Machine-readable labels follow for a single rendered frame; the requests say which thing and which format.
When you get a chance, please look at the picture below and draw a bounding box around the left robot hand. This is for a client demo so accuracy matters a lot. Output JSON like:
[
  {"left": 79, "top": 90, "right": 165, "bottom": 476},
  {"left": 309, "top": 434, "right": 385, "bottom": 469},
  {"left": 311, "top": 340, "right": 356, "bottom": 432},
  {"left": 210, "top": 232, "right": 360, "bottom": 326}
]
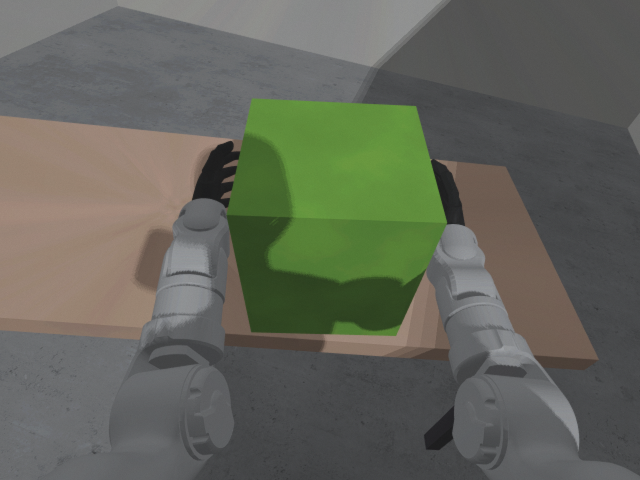
[{"left": 192, "top": 141, "right": 240, "bottom": 208}]

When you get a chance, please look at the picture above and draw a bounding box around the carton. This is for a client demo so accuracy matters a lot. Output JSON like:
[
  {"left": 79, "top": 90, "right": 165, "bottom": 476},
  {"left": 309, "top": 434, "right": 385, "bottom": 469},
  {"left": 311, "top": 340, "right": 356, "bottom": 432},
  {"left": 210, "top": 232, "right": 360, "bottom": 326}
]
[{"left": 226, "top": 98, "right": 447, "bottom": 336}]

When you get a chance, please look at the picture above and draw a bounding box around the robot left upper arm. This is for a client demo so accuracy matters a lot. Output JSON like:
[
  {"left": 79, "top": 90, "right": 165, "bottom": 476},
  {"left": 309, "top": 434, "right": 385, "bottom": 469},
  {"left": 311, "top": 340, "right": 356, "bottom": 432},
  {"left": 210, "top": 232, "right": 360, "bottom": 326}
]
[{"left": 40, "top": 363, "right": 234, "bottom": 480}]

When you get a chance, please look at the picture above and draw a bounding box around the right robot hand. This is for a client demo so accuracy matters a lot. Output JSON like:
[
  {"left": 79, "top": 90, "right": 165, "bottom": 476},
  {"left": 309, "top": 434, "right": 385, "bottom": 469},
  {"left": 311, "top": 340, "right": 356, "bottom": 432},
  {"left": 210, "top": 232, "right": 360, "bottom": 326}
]
[{"left": 431, "top": 159, "right": 465, "bottom": 226}]

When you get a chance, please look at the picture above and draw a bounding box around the robot right upper arm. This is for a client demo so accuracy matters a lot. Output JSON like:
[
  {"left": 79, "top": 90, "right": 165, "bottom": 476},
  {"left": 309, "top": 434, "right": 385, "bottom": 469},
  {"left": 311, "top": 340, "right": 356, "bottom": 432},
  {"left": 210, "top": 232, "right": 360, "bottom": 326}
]
[{"left": 452, "top": 374, "right": 640, "bottom": 480}]

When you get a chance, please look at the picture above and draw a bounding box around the right robot forearm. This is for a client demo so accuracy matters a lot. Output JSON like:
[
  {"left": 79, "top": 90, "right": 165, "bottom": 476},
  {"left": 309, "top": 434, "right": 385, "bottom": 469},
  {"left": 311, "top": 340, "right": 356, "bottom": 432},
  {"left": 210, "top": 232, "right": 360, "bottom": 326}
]
[{"left": 426, "top": 224, "right": 579, "bottom": 450}]

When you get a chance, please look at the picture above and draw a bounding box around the left robot forearm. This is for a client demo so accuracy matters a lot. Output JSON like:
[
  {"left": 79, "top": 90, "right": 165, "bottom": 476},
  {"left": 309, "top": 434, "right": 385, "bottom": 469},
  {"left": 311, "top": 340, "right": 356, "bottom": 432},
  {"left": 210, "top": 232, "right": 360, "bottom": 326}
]
[{"left": 109, "top": 198, "right": 230, "bottom": 443}]

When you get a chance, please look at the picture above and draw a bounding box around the table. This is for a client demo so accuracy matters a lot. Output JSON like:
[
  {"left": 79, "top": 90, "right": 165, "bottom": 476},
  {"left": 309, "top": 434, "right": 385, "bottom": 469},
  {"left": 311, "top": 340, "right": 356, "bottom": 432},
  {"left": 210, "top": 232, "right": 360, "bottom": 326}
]
[{"left": 0, "top": 116, "right": 599, "bottom": 450}]

